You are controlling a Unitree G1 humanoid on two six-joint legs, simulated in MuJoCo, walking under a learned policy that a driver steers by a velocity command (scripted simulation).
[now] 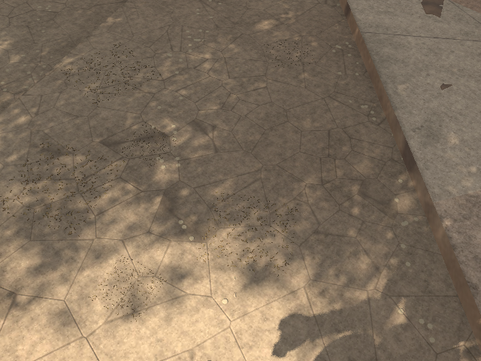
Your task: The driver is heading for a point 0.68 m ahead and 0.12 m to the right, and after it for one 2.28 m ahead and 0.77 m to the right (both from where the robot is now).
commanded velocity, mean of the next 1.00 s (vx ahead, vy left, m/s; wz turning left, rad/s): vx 0.24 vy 0.00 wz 0.06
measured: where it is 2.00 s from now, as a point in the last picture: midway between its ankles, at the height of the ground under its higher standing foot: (258, 302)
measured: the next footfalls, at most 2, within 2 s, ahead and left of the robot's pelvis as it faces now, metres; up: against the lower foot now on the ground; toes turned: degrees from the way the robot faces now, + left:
right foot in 0.18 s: +0.03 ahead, -0.12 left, +0.00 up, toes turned +3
left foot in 0.54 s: +0.05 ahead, +0.08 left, +0.00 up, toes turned +3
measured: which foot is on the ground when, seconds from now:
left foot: down 0.00-0.18, up 0.20-0.52, down 0.54-1.00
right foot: up 0.00-0.16, down 0.18-0.54, up 0.56-1.00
